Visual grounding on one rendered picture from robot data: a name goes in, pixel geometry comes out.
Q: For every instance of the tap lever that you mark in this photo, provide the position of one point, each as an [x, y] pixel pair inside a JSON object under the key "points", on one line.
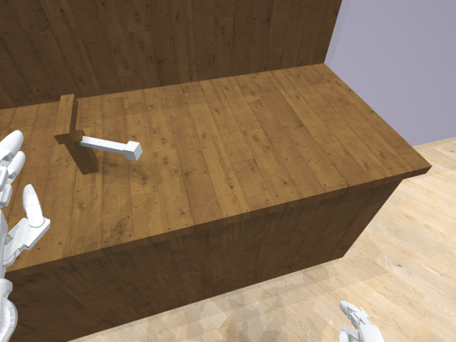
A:
{"points": [[132, 150]]}

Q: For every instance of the robot left hand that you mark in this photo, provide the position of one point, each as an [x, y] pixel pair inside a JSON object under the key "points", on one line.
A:
{"points": [[26, 232]]}

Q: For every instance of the counter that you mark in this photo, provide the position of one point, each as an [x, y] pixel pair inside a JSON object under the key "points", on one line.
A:
{"points": [[257, 159]]}

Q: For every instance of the left robot forearm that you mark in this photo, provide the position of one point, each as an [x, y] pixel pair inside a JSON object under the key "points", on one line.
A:
{"points": [[8, 312]]}

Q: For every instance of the robot right hand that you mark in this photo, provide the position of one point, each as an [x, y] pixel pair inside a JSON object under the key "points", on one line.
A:
{"points": [[367, 332]]}

